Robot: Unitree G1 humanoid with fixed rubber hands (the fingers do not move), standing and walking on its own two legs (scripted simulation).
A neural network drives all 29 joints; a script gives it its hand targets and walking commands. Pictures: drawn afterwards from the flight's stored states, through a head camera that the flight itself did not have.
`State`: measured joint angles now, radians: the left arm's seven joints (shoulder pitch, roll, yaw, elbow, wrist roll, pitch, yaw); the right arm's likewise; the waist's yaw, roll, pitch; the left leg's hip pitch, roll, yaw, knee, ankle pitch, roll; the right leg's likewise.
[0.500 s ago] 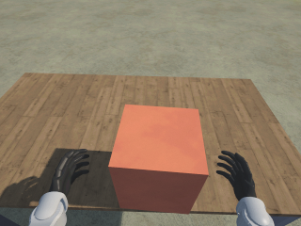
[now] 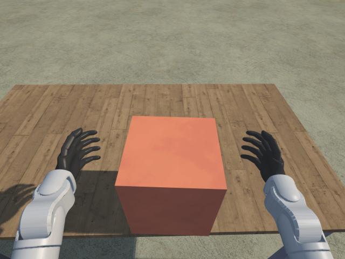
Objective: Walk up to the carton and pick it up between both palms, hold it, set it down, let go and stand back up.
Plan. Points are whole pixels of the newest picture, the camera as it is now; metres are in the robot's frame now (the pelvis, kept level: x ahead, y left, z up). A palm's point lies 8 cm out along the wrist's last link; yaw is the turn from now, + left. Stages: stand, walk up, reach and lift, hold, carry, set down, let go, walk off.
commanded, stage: reach and lift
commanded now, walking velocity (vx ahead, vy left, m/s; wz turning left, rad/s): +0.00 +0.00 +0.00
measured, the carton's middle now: (171, 177) +0.34 +0.00 +0.00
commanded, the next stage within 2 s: none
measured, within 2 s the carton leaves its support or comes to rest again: neither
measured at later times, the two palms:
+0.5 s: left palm (71, 117) +0.38 +0.21 +0.18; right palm (267, 123) +0.37 -0.21 +0.17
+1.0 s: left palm (85, 151) +0.37 +0.21 +0.08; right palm (247, 150) +0.36 -0.18 +0.08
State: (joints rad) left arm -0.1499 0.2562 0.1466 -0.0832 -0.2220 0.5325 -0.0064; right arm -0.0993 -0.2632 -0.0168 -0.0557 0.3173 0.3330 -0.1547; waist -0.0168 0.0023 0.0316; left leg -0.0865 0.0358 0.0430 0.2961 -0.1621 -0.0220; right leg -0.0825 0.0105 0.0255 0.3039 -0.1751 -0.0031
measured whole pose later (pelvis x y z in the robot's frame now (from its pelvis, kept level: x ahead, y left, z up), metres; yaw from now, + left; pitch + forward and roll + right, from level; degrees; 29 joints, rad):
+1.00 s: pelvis -0.01 +0.01 +0.00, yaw +1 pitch +2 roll -1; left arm -0.52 0.23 0.11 0.54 -0.13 0.27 0.03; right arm -0.53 -0.20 -0.02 0.65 0.27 0.11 -0.11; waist -0.04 -0.01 0.00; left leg -0.23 0.04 0.01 0.39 -0.19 -0.01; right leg -0.18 0.01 0.01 0.33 -0.17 0.01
